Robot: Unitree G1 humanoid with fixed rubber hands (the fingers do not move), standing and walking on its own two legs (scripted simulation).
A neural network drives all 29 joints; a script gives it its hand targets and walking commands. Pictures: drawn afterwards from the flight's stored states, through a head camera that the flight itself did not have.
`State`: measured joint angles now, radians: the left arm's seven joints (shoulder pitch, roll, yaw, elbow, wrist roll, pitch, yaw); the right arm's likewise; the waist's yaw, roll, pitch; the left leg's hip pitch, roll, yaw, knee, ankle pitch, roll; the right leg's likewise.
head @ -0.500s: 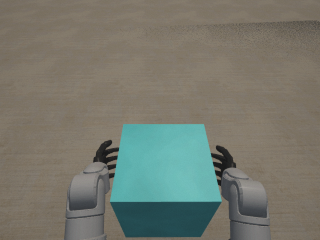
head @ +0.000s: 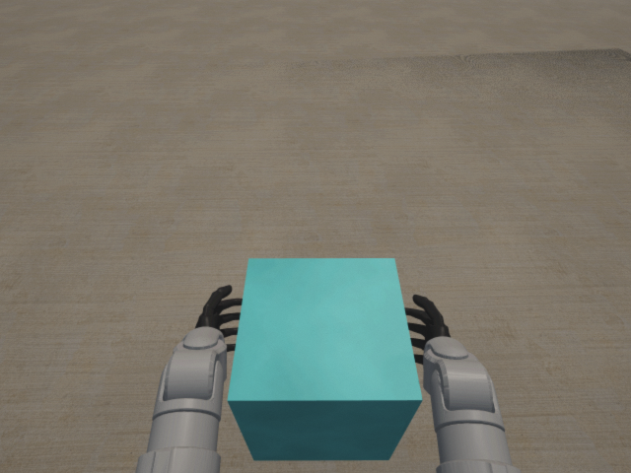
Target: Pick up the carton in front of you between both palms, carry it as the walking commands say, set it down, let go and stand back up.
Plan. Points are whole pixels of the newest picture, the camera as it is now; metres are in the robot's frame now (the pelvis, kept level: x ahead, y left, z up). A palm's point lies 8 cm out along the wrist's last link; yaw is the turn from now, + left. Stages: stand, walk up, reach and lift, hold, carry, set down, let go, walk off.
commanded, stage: carry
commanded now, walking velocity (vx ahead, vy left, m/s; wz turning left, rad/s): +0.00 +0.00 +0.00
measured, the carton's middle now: (321, 363) +0.30 +0.00 -0.04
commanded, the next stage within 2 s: hold in 1.10 s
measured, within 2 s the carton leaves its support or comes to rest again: neither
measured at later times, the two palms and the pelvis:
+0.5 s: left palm (214, 347) +0.27 +0.14 +0.04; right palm (446, 358) +0.27 -0.16 +0.04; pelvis -0.02 -0.01 +0.00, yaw +0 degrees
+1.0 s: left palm (220, 351) +0.27 +0.13 +0.04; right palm (454, 363) +0.26 -0.16 +0.04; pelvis -0.02 -0.02 +0.00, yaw +0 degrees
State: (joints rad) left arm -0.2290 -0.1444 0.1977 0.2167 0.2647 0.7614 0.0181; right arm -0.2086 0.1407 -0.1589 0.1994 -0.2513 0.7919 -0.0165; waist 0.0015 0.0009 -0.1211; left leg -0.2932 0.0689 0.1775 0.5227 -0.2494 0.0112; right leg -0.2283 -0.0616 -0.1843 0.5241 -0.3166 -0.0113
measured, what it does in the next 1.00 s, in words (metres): stands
